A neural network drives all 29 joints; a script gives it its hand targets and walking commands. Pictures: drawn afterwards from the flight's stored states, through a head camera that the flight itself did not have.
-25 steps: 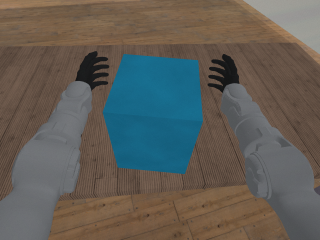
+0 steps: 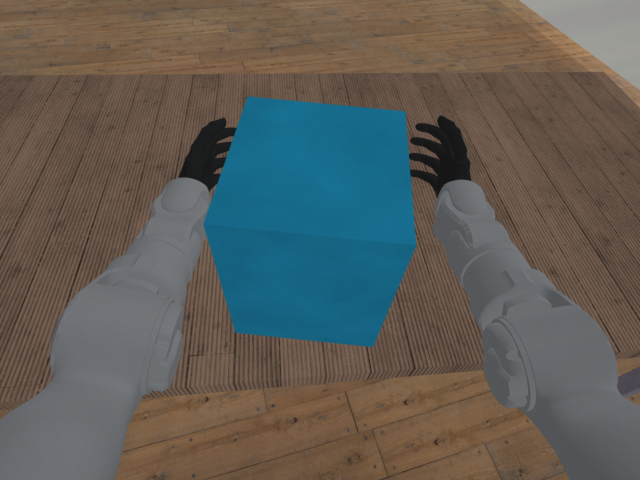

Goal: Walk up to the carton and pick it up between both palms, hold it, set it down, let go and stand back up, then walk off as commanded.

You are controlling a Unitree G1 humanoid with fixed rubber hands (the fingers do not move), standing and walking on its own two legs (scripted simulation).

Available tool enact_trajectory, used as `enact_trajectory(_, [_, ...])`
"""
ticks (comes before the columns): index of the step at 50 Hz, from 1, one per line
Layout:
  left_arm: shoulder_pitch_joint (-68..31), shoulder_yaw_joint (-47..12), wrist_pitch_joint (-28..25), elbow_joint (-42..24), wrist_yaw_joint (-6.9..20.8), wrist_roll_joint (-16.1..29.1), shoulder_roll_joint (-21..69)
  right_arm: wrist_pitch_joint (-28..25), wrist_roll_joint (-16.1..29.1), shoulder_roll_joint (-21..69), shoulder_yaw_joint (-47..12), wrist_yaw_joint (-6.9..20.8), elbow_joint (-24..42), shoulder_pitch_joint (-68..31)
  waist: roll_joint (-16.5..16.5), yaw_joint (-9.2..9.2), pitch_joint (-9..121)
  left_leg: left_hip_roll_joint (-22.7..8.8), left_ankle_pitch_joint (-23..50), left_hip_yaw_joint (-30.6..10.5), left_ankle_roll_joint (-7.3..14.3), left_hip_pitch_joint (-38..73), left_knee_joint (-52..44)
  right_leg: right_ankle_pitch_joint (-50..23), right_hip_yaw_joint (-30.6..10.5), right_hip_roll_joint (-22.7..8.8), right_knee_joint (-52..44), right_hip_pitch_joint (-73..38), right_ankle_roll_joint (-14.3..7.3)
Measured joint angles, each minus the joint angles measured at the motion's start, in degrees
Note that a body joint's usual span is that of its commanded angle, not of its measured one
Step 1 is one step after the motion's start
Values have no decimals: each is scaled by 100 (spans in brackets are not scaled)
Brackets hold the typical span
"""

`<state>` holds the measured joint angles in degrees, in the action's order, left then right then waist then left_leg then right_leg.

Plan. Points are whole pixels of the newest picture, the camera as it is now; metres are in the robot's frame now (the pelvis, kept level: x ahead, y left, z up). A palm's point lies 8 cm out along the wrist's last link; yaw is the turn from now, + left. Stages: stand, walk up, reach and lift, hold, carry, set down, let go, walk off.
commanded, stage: reach and lift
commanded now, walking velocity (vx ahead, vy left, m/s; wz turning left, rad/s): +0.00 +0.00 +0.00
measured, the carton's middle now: (314, 229) +0.44 +0.00 +0.05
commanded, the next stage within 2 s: none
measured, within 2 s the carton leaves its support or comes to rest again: leaves its support in 1.74 s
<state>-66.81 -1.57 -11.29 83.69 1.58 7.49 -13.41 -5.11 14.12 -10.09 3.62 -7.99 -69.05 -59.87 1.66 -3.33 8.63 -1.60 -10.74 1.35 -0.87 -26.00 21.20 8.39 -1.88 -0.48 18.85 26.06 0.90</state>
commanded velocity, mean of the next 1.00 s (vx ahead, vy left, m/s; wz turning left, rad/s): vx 0.00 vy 0.00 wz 0.00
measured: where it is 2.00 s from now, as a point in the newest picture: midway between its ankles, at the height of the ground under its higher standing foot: outside the picture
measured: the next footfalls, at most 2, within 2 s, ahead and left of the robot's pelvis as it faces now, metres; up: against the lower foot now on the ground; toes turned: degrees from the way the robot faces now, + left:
none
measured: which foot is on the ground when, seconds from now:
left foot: down 0.00-1.00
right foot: down 0.00-1.00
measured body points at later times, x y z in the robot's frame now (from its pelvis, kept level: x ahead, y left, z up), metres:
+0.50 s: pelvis -0.01 +0.00 +0.00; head +0.06 +0.02 +0.45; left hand +0.48 +0.14 +0.11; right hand +0.46 -0.16 +0.12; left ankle -0.02 +0.12 -0.74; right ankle -0.01 -0.14 -0.74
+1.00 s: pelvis -0.01 +0.00 +0.00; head +0.04 +0.03 +0.45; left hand +0.46 +0.13 +0.11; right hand +0.44 -0.17 +0.12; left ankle -0.02 +0.12 -0.74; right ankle -0.01 -0.14 -0.74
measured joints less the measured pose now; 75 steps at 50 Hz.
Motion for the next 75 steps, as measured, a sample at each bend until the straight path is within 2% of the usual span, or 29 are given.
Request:
enact_trajectory(3, [0, 217, -15, 1, -94, -198, 41, -33, -121, 156, -1, -13, 1, 1, 1, 0, 0, 0, 7, 0, 1, 0, 0, -7, 0, 0, 0, 0, 2])
enact_trajectory(8, [0, 502, -16, 1, -153, -464, 71, -75, -404, 226, 34, -204, 0, 2, 23, 0, 3, 0, 21, 0, 2, 0, 0, -23, 0, 0, 0, 0, 3])
enact_trajectory(14, [0, 860, -22, 1, -216, -796, 132, -82, -839, 351, 460, -265, 0, 3, 63, 0, 15, 0, 34, 0, 2, 0, 0, -34, 0, 0, 0, 0, 3])
enact_trajectory(17, [0, 1157, -28, -5, -213, -1112, 160, -113, -1233, 463, 885, -261, 0, 3, 74, 0, 19, 0, 36, 0, 2, 0, 0, -36, 0, 0, 0, 0, 3])
enact_trajectory(23, [2, 2184, -8, -54, -110, -2082, 224, -196, -2589, 762, 2095, -151, 121, 11, 91, -1, -228, 0, 29, 2, 10, 273, -51, -34, 0, 0, -47, -270, 5])
enact_trajectory(26, [18, 2457, 71, -150, -21, -2312, 258, -128, -3045, 887, 2431, -53, 410, 130, 117, -1, -409, 0, 20, 2, 13, 467, -79, -25, 0, 0, -69, -461, 5])
enact_trajectory(29, [94, 2542, 164, -310, 33, -2420, 315, -88, -3306, 1006, 2710, 39, 638, 249, 126, 0, -429, 0, 14, 3, 13, 527, -90, -23, 0, 0, -87, -524, 6])
enact_trajectory(33, [208, 2543, 274, -540, 51, -2450, 399, -91, -3393, 1089, 2873, 86, 794, 356, 120, 0, -421, 0, 14, 3, 8, 558, -90, -24, 0, 0, -89, -556, 6])
enact_trajectory(45, [445, 2712, 455, -841, 114, -2474, 551, 30, -3414, 1158, 2878, 140, 1008, 552, 115, 0, -501, 0, 17, 3, 11, 727, -90, -30, 1, -1, -101, -732, 19])
enact_trajectory(75, [553, 2783, 631, -1097, 117, -2490, 653, 152, -3498, 1244, 2955, 114, 1181, 619, 113, 0, -481, 0, 24, 4, 16, 729, -90, -36, 1, -1, -101, -733, 24])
